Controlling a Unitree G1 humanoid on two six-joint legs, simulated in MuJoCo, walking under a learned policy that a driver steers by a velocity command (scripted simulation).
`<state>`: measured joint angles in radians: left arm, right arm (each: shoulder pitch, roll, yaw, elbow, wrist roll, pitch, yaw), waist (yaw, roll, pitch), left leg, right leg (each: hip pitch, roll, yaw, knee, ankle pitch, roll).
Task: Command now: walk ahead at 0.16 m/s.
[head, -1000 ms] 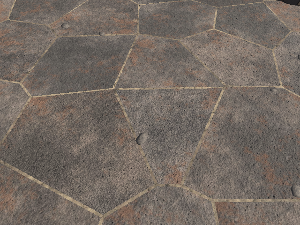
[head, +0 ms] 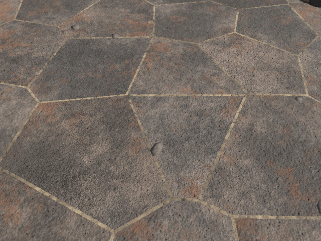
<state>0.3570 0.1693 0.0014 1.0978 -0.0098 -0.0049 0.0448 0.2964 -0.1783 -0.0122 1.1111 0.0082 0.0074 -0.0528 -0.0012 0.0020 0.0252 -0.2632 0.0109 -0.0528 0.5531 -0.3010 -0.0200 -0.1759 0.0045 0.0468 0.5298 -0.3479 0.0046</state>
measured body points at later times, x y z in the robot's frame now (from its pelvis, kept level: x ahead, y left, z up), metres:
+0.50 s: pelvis +0.17 +0.02 +0.00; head +0.19 +0.03 +0.45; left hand +0.36 +0.25 -0.11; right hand +0.04 -0.20 -0.13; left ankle +0.02 +0.12 -0.73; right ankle +0.33 -0.12 -0.69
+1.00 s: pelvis +0.46 -0.02 +0.01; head +0.47 -0.02 +0.46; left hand +0.43 +0.24 -0.13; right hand +0.62 -0.27 -0.10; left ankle +0.65 +0.15 -0.67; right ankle +0.39 -0.11 -0.73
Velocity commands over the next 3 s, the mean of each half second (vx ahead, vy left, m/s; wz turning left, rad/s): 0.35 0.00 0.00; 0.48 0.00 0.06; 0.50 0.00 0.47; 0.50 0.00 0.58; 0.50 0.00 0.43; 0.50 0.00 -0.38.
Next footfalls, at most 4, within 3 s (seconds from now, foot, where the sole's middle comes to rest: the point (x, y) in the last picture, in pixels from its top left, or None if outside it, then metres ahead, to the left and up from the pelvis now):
0.62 right None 0.43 -0.11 -0.77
1.18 left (139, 190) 0.74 0.13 -0.77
1.68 right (164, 135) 1.07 0.01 -0.77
2.20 left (95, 122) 1.16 0.39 -0.77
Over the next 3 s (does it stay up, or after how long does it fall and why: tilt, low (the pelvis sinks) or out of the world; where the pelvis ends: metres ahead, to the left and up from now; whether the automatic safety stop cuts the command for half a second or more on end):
stays up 1.47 0.48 0.01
